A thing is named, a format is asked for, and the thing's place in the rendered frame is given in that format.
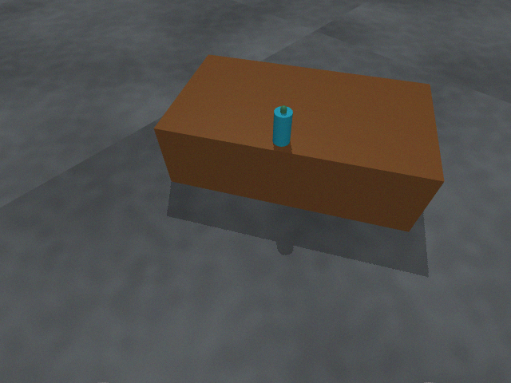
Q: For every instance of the bottle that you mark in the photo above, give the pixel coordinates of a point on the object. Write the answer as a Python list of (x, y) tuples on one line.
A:
[(282, 126)]

